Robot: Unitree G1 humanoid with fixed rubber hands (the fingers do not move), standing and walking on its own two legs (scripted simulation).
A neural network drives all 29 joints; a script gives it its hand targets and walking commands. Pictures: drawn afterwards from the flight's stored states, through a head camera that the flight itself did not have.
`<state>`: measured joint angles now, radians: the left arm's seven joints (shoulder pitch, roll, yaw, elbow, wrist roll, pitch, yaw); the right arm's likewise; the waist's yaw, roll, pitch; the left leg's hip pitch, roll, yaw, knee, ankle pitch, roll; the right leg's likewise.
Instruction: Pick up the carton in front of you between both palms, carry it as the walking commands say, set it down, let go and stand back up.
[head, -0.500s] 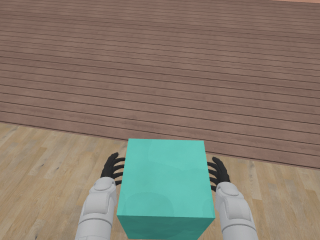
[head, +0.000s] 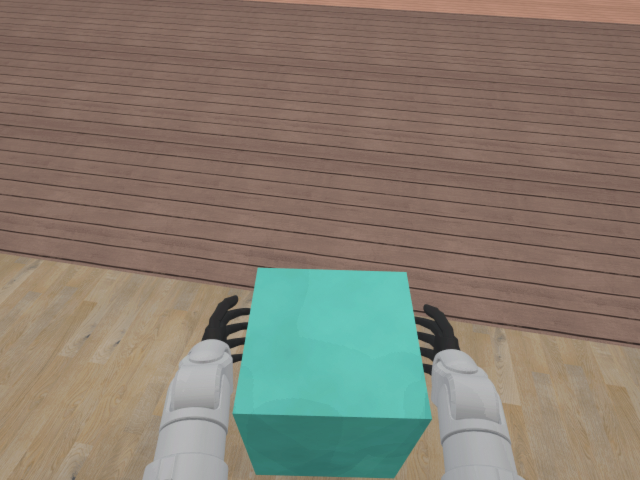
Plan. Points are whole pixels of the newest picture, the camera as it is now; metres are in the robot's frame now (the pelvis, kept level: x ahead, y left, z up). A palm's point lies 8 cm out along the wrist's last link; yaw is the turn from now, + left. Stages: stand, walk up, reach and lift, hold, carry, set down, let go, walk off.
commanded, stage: reach and lift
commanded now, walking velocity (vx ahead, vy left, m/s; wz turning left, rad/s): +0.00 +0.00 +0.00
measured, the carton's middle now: (328, 377) +0.31 +0.00 -0.05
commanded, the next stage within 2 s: hold in 0.54 s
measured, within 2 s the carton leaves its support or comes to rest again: neither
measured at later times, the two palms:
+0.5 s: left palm (215, 343) +0.30 +0.15 +0.04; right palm (446, 353) +0.30 -0.15 +0.04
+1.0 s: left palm (211, 343) +0.29 +0.15 +0.06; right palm (450, 352) +0.29 -0.15 +0.05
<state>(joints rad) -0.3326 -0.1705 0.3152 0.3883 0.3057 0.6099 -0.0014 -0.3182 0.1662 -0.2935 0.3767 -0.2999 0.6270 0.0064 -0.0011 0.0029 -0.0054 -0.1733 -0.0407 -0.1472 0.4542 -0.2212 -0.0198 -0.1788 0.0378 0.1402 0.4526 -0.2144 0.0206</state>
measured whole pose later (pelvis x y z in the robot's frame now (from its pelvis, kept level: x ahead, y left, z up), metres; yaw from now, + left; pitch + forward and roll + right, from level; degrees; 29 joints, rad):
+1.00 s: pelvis +0.00 +0.00 +0.00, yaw +0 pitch -7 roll +0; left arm -0.30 -0.16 0.25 0.26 0.29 0.75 0.00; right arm -0.29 0.16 -0.23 0.26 -0.29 0.77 0.01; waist 0.00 0.00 0.01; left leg -0.06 -0.03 -0.14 0.37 -0.20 -0.02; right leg -0.06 0.03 0.13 0.37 -0.19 0.02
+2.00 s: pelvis +0.03 +0.01 -0.01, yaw +1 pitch +1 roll +0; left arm -0.21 -0.14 0.15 0.04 0.20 0.85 0.04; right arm -0.19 0.13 -0.16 0.03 -0.19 0.86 -0.03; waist 0.00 -0.01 -0.13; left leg -0.27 0.01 -0.04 0.57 -0.36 -0.01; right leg -0.25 -0.01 0.05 0.52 -0.29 0.02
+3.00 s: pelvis +0.59 +0.03 -0.03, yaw +2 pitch +3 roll -2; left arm -0.21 -0.14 0.11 -0.42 0.10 1.22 0.10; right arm -0.19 0.13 -0.12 -0.45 -0.10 1.24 -0.09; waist 0.01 0.04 -0.05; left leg -0.03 0.09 0.15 0.72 -0.49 -0.01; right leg -0.49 -0.02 -0.26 0.56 -0.12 -0.10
